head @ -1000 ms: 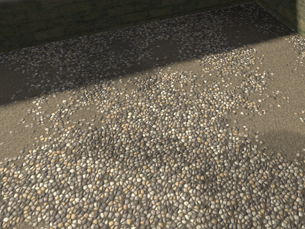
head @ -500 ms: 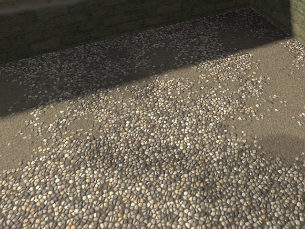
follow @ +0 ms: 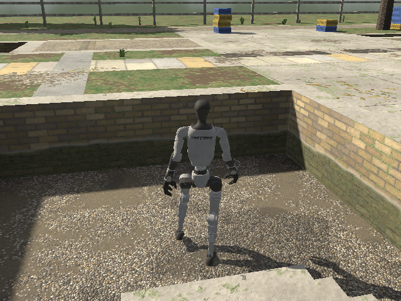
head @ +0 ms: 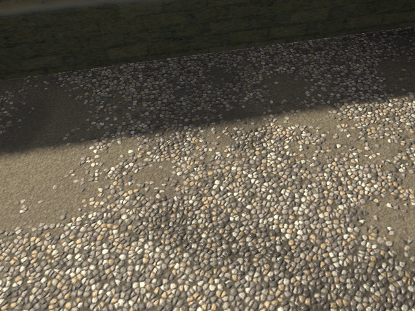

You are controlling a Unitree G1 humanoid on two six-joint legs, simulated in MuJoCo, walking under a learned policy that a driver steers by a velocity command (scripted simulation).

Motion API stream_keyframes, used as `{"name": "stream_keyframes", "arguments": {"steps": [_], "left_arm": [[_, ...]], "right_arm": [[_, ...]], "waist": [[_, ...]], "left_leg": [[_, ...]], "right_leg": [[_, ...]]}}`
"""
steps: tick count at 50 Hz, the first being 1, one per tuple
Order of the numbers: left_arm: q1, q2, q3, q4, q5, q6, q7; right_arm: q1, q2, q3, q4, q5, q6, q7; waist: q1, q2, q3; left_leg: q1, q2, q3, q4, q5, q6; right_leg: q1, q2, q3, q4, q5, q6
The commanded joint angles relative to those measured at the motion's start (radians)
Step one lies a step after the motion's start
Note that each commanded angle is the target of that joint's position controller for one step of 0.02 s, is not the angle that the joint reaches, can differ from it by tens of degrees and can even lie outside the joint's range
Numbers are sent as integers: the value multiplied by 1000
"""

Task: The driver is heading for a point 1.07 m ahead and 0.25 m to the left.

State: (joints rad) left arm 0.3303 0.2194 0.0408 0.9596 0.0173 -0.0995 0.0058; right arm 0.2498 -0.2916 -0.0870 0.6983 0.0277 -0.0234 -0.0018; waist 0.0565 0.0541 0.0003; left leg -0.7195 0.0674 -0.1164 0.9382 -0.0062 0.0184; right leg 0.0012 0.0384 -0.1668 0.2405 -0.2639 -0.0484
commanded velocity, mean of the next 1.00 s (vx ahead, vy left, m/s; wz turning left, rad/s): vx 0.49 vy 0.00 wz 0.49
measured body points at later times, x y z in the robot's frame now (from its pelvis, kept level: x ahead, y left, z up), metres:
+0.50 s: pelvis +0.27 +0.06 +0.00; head +0.30 +0.08 +0.45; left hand +0.39 +0.36 -0.08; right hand +0.42 -0.19 -0.10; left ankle +0.24 +0.12 -0.74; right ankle +0.44 -0.11 -0.67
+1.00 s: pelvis +0.54 +0.09 +0.00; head +0.56 +0.09 +0.45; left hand +0.43 +0.34 -0.11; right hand +0.82 -0.05 -0.09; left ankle +0.54 +0.27 -0.68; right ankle +0.56 -0.01 -0.74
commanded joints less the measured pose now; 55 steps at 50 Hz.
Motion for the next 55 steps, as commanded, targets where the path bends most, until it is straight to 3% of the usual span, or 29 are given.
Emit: {"name": "stream_keyframes", "arguments": {"steps": [1,5,7,9,10,11,12,13,14,15,16,18,20,22,26,30,33,34,35,36,37,38,39,40,41,42,45,49,55], "left_arm": [[-42,171,29,-60,-6,-8,13],[25,197,37,-44,-25,15,13],[7,226,46,-61,-30,26,16],[-3,260,57,-82,-33,40,27],[-13,272,62,-93,-32,47,31],[-37,271,59,-111,-36,47,32],[6,159,25,-139,5,32,21],[70,106,-2,-196,-12,-13,-2],[-85,220,27,-218,-48,-48,-19],[-150,215,25,-258,-65,-60,-23],[-143,188,20,-248,-46,-60,-14],[-95,196,29,-243,-21,-35,-10],[-83,180,28,-254,-1,-13,-8],[-145,156,18,-284,7,-1,-2],[-313,122,1,-334,-3,-5,-4],[-388,153,10,-370,-22,-19,-20],[-337,198,33,-368,-28,-32,-26],[-264,207,44,-351,-27,-35,-23],[-159,236,59,-335,-16,-41,-16],[-2,291,71,-322,-2,-40,-8],[54,346,86,-278,6,-28,-21],[26,239,66,-299,-15,-26,-29],[-9,185,51,-302,-20,-20,-26],[-51,171,42,-306,-11,-14,-27],[-71,158,37,-297,-8,-11,-27],[-77,149,32,-291,-2,-13,-24],[-55,153,33,-262,-17,-22,-25],[-22,203,43,-230,-26,-13,-19],[69,235,42,-177,-41,12,-18]], "right_arm": [[-112,-13,10,-110,-5,-16,17],[-219,7,24,-172,-1,-22,54],[-215,-12,17,-185,-1,-25,71],[-133,-56,-3,-175,1,-19,75],[-18,-99,-23,-146,4,-17,71],[146,-152,-52,-101,4,-14,54],[221,-222,-63,-71,6,-2,27],[178,-263,-58,-112,-10,-22,29],[189,-176,-40,-106,-17,-32,30],[134,-153,-30,-97,-16,-42,29],[60,-135,-23,-106,-12,-48,30],[-14,-101,-8,-128,-22,-50,26],[-6,-108,-9,-115,-11,-53,21],[20,-130,-14,-100,-10,-51,8],[76,-146,-16,-70,-3,-35,-9],[121,-158,-19,-43,4,-24,-13],[102,-151,-19,-43,2,-17,-19],[83,-138,-15,-48,0,-14,-19],[78,-97,-1,-56,-6,-16,-16],[105,-28,25,-72,-28,-20,-13],[254,-4,34,-90,10,-29,-12],[245,-104,18,-46,20,-29,-17],[135,-143,7,-54,11,-25,-16],[72,-134,8,-66,-4,-24,-17],[27,-119,8,-80,-15,-28,-14],[27,-101,10,-84,-12,-30,-8],[28,-58,22,-76,-14,-29,0],[-94,-28,42,-105,-23,-41,8],[-267,-26,49,-142,-7,-60,33]], "waist": [[6,-108,97],[28,-87,129],[-3,-111,92],[-69,-164,11],[-135,-169,-54],[-231,-126,-133],[-194,107,-212],[-111,226,-387],[-195,55,-330],[-157,7,-171],[-97,-107,-95],[-37,-72,-61],[-25,-55,-48],[-37,-43,-17],[-104,15,5],[-133,44,-6],[-93,86,-15],[-53,95,-32],[-1,73,-108],[43,-69,-264],[-38,-431,-331],[-12,-279,-237],[11,-178,-120],[-3,-104,-60],[-15,-97,-9],[-37,-129,-1],[-53,-155,-5],[-22,-127,13],[36,-138,44]], "left_leg": [[-24,8,65,-145,101,0],[-62,6,132,-261,29,42],[28,-33,186,-290,-50,76],[180,-104,238,-278,-161,117],[332,-136,241,-300,-183,145],[604,-152,199,-391,-121,185],[907,53,-118,-375,-55,251],[1158,278,-745,-573,-311,482],[1107,250,-684,-663,-371,411],[955,217,-532,-678,-297,360],[796,169,-417,-678,-162,320],[627,104,-292,-707,7,294],[550,83,-235,-724,103,301],[481,56,-179,-733,129,293],[429,-12,-125,-695,10,222],[501,24,-221,-629,-88,197],[579,64,-317,-539,-92,172],[571,46,-319,-487,-68,155],[531,-6,-278,-345,-45,121],[410,-77,-170,-51,-238,80],[60,-184,-76,231,-596,26],[-45,-113,-111,354,-539,11],[-63,-85,-86,376,-440,6],[-29,-56,-55,353,-374,1],[-19,-33,-50,302,-332,1],[24,-8,-40,265,-305,3],[47,11,12,163,-283,-7],[25,34,50,-70,-134,-23],[131,-9,102,-336,6,-15]], "right_leg": [[-61,-259,57,-108,405,-73],[74,-311,14,-52,512,-81],[106,-316,-23,29,757,-72],[132,-317,-42,198,1091,-63],[98,-310,-42,358,1142,-55],[-44,-267,-54,599,1016,-24],[-362,-161,-38,939,176,11],[-701,33,187,1229,-364,35],[-806,-30,303,1242,-267,14],[-830,-68,284,1154,-162,-3],[-770,-114,278,1061,-99,5],[-650,-155,277,963,-37,39],[-630,-158,248,903,-9,81],[-640,-149,226,798,61,114],[-565,-85,208,461,317,127],[-502,-41,235,308,335,116],[-438,-40,258,252,207,71],[-346,-37,241,214,196,47],[-169,-85,267,201,192,6],[92,-268,445,213,152,-55],[331,-444,940,87,-121,-209],[273,-437,976,40,-321,-194],[159,-393,811,34,-273,-158],[45,-347,687,25,-138,-143],[-35,-308,605,6,-26,-148],[-85,-278,539,-13,44,-142],[-117,-253,441,-55,174,-168],[-100,-252,354,-92,272,-176],[-69,-254,280,-69,295,-143]]}}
